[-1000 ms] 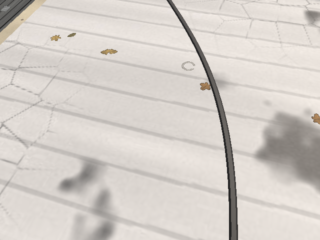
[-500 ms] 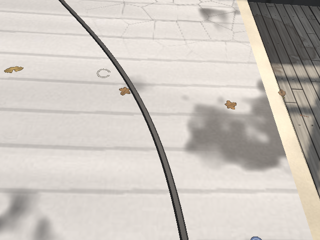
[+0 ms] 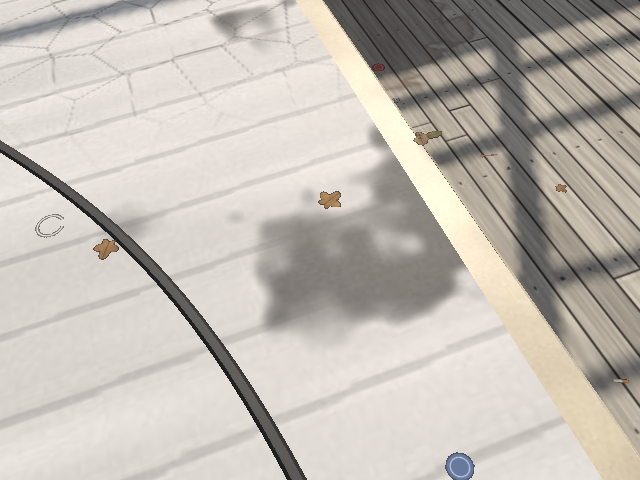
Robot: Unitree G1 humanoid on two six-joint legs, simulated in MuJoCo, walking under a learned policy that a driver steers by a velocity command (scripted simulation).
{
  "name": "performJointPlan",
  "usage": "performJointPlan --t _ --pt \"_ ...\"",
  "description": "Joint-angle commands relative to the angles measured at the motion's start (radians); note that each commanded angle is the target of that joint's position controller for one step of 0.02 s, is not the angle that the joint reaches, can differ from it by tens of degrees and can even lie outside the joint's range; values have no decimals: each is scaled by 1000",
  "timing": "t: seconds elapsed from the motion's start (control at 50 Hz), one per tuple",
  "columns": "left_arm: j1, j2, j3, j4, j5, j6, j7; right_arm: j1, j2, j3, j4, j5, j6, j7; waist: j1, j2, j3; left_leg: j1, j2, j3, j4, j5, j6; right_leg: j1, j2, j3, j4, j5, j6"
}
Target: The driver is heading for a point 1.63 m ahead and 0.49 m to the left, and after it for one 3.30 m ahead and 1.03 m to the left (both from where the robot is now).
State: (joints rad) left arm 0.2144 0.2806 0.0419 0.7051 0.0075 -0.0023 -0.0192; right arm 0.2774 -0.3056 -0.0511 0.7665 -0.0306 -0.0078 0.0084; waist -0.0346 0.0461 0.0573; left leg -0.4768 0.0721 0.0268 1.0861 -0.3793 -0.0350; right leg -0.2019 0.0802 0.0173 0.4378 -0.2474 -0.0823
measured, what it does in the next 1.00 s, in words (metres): walks ahead: left foot, then right foot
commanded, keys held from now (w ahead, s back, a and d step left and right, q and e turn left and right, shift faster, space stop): no key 0.82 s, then w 0.18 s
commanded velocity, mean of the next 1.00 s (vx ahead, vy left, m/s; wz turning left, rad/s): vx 0.06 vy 0.00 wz -0.10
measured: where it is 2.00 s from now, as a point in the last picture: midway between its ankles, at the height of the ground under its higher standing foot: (334, 390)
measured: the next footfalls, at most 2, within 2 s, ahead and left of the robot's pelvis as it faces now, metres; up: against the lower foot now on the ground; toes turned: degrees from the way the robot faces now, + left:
left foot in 0.32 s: +0.20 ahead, +0.09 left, +0.00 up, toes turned -3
right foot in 0.58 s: +0.11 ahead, -0.12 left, +0.00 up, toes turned -1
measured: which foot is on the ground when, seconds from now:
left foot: up 0.00-0.30, down 0.32-1.00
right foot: down 0.00-0.34, up 0.36-0.56, down 0.58-1.00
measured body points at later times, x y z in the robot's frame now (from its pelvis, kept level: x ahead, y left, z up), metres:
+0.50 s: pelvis +0.10 +0.01 +0.00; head +0.12 +0.02 +0.45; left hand +0.18 +0.26 -0.15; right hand +0.19 -0.24 -0.13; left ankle +0.16 +0.09 -0.74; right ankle +0.03 -0.10 -0.72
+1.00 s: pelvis +0.14 -0.01 +0.00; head +0.13 +0.00 +0.45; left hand +0.13 +0.24 -0.16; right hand +0.15 -0.27 -0.15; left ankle +0.15 +0.09 -0.72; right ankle +0.07 -0.11 -0.74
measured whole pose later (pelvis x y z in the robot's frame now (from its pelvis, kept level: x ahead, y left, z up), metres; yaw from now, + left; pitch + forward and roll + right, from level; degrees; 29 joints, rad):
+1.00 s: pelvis +0.14 -0.01 +0.00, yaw -4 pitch -1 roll -1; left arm 0.36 0.22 0.02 1.08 0.02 0.00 0.03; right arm 0.29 -0.23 -0.02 1.04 -0.03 0.01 0.00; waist 0.01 -0.01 -0.01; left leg -0.31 0.00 0.04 0.69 -0.39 0.06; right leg -0.05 0.05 0.03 0.38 -0.32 -0.06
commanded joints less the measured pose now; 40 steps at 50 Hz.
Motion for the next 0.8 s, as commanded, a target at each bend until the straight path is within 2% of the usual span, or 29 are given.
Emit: performJointPlan --t 0.02,0.04,0.1,0.16,0.22,0.26,0.28,0.3,0.32,0.34,0.36,0.38,0.4,0.42,0.44,0.46,0.48,0.54,0.56,0.58,0.6,0.62,0.64,0.66,0.72,0.8 --pt "14 140 33 -43 -6 -25 10 77 -94 -22 -19 1 10 4 -7 -130 -118 -65 -15 -4 24 90 -8 146 -234 141 -93 951 -126" --pt "37 138 32 -31 -8 -28 14 64 -79 -17 -20 7 16 4 0 -130 -115 -77 -18 -1 2 109 -5 155 -234 137 -97 954 -125" --pt "85 121 22 -1 -4 -26 25 -6 -55 -6 -29 6 24 5 28 -132 -88 -108 -25 -4 -103 153 8 184 -234 136 -97 940 -109" --pt "113 114 15 25 2 -23 35 -73 -35 5 -36 6 24 3 53 -140 -69 -77 -41 -1 -239 179 24 193 -235 137 -76 929 -96" --pt "122 117 10 51 11 -16 41 -100 -29 11 -31 13 17 -8 66 -139 -56 1 -67 8 -351 174 47 186 -236 146 -42 952 -88" --pt "115 115 6 67 10 -13 43 -85 -31 11 -20 17 10 -18 58 -141 -48 80 -84 7 -430 151 72 168 -241 168 -4 953 -84" --pt "104 112 3 74 5 -13 46 -56 -32 11 -8 18 6 -23 41 -135 -48 140 -88 3 -499 169 86 159 -239 181 23 930 -75" --pt "83 109 0 81 -5 -15 48 -10 -29 11 9 14 -2 -30 4 -111 -55 244 -82 -7 -625 272 103 131 -219 176 72 885 -51" --pt "83 100 -7 78 -10 -25 47 47 -55 8 26 7 -17 -39 -19 -53 -107 411 4 -93 -698 587 122 69 -180 164 141 733 -12" --pt "177 63 -16 75 -10 -28 45 76 -126 0 20 9 -24 -47 29 99 -203 569 218 -290 -634 1061 217 -12 -89 119 273 247 22" --pt "228 66 -11 120 -12 0 48 62 -89 11 27 37 -12 -42 19 170 -273 526 325 -398 -650 1130 359 -17 -2 77 357 -327 33" --pt "161 97 -4 124 3 21 51 28 -49 26 25 35 -11 -34 16 102 -197 449 303 -409 -710 933 368 -60 -6 86 416 -418 35" --pt "119 86 -5 128 11 31 48 -22 -30 35 25 27 -10 -34 26 63 -138 377 260 -363 -754 743 338 -67 -16 90 431 -389 45" --pt "116 66 -8 140 12 41 44 -62 -21 40 30 22 -2 -38 50 50 -102 313 210 -304 -794 585 291 -45 -33 88 402 -342 57" --pt "124 54 -12 153 12 50 40 -98 -25 40 34 21 4 -43 69 75 -68 254 165 -251 -826 464 248 -12 -49 75 335 -295 69" --pt "141 42 -18 173 13 53 40 -115 -37 37 42 15 10 -45 77 98 -57 238 123 -210 -835 390 219 8 -45 46 273 -262 80" --pt "148 40 -20 191 11 54 42 -110 -42 35 49 13 13 -44 68 95 -64 249 105 -194 -832 348 207 21 -40 27 221 -227 85" --pt "162 26 -25 235 9 50 48 -114 -60 28 73 27 19 -39 76 62 -77 221 84 -177 -820 169 175 102 -45 -8 28 -33 76" --pt "145 30 -26 241 14 45 49 -108 -61 26 81 29 21 -38 71 44 -61 187 71 -176 -825 81 145 126 -56 6 -38 34 69" --pt "119 50 -26 236 26 39 50 -97 -54 25 88 29 21 -35 56 23 -38 148 62 -180 -831 -5 107 130 -102 65 -68 56 59" --pt "99 75 -24 236 25 32 49 -90 -48 23 91 33 24 -31 35 -12 4 154 29 -161 -839 -43 85 45 -136 114 -83 -19 45" --pt "95 73 -24 254 18 27 47 -95 -37 23 103 35 27 -27 32 -70 44 224 8 -135 -819 16 80 -61 -140 128 -107 -88 37" --pt "89 55 -29 264 17 17 47 -85 -30 23 119 33 24 -25 26 -88 37 289 8 -130 -783 94 84 -89 -146 135 -136 -88 38" --pt "86 54 -29 274 14 9 50 -66 -24 23 137 31 20 -25 20 -101 21 331 6 -122 -758 161 88 -90 -150 138 -152 -63 40" --pt "89 53 -30 296 9 -6 56 -44 -24 22 177 28 8 -25 16 -84 -17 365 11 -114 -735 274 94 -39 -153 134 -160 25 35" --pt "108 42 -34 328 8 -5 58 -37 -11 26 219 30 9 -29 23 -66 -4 346 9 -106 -741 288 84 -6 -155 128 -161 57 26"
